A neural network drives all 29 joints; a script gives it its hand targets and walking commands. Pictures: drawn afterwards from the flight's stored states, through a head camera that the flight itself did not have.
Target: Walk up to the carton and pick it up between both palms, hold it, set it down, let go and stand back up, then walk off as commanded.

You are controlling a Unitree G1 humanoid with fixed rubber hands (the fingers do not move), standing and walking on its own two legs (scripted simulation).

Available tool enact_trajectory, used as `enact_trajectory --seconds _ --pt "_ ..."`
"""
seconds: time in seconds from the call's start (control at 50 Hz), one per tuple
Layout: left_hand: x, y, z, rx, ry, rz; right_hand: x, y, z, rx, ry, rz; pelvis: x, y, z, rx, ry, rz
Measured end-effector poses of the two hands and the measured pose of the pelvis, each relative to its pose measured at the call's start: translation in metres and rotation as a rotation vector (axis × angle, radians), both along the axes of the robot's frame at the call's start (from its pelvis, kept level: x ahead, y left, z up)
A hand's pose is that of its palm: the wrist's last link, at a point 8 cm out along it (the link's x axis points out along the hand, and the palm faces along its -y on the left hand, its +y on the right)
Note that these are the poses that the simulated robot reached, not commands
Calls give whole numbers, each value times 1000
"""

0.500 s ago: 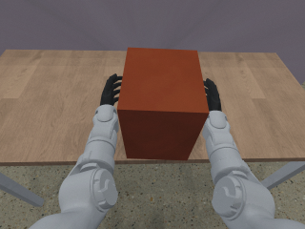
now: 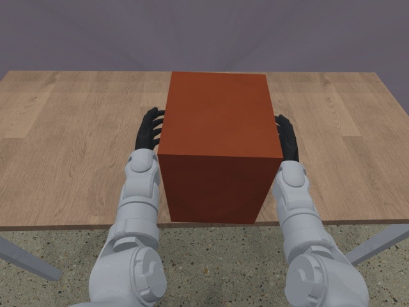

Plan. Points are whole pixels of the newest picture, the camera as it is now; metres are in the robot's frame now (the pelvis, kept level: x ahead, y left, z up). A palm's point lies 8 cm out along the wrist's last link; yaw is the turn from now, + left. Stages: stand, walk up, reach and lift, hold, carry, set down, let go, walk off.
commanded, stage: reach and lift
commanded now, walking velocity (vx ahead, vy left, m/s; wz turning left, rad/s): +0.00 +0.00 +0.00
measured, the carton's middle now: (215, 152) +0.41 +0.01 +0.04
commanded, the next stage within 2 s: none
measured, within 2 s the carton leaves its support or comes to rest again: leaves its support in 0.56 s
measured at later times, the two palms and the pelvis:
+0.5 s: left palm (145, 148) +0.39 +0.15 +0.08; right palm (287, 156) +0.38 -0.13 +0.08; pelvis +0.00 +0.00 +0.00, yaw +0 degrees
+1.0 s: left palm (152, 157) +0.37 +0.13 +0.09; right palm (301, 162) +0.35 -0.15 +0.10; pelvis -0.05 -0.01 +0.00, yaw -2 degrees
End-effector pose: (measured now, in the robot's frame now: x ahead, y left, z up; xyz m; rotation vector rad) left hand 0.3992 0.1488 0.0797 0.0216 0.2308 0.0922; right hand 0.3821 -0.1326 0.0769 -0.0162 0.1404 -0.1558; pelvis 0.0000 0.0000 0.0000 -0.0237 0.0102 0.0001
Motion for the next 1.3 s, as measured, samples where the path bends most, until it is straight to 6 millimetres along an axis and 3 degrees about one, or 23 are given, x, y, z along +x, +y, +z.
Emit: enact_trajectory --seconds 0.4,0.6,0.82,1.04,1.14,1.3 --pt "-2 0 0 -8 -8 4 -1 0 1 -14 -9 2 -6 -3 1 2 38 0" --pt "-14 -1 6 -2 -76 11 -11 -1 8 -52 -79 13 -7 -4 0 -3 51 7" --pt "-27 -10 9 -27 -129 10 -25 -10 23 -86 -133 11 -29 -6 1 3 62 -7" --pt "-32 -18 7 -15 -78 8 -31 -17 17 -77 -81 8 -50 -7 -1 16 103 -30" --pt "-30 -18 17 -13 -82 18 -27 -17 22 -65 -84 13 -49 -7 -1 17 135 -30" --pt "-23 -18 49 18 -99 15 -20 -17 44 -24 -99 11 -41 -8 1 13 90 -16"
